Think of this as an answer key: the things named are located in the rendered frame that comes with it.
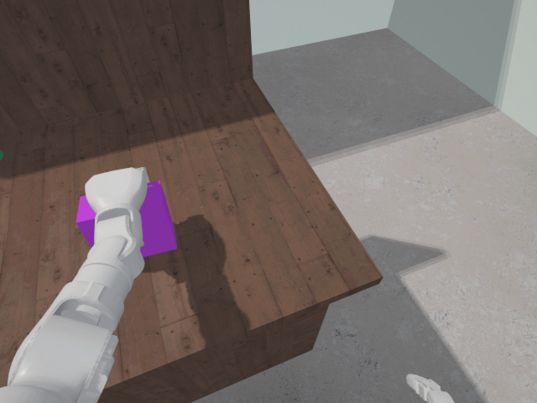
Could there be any left robot forearm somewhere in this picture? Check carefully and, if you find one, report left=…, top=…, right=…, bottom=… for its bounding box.
left=8, top=204, right=144, bottom=386

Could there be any right robot hand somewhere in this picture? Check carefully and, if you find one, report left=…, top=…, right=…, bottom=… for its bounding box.
left=406, top=374, right=455, bottom=403

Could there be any sponge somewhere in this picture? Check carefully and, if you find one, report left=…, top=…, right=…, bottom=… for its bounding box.
left=76, top=181, right=177, bottom=257

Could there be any left robot hand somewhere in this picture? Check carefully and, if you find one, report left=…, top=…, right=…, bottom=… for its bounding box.
left=85, top=167, right=150, bottom=247

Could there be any robot left upper arm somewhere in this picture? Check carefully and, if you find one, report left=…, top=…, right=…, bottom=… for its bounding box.
left=0, top=315, right=118, bottom=403

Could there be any table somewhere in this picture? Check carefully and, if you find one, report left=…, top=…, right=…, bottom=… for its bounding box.
left=0, top=0, right=383, bottom=403

